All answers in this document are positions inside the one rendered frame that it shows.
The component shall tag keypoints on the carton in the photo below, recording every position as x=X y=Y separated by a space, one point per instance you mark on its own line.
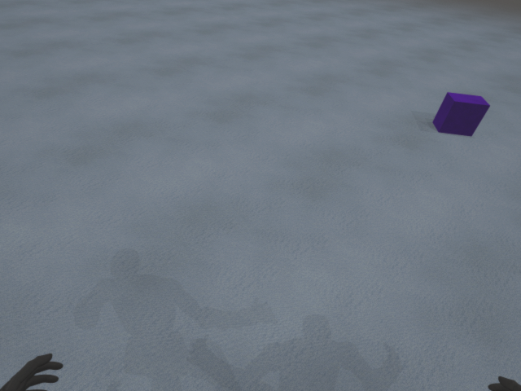
x=460 y=114

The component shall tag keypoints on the robot left hand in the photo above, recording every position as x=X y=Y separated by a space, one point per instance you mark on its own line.
x=25 y=377

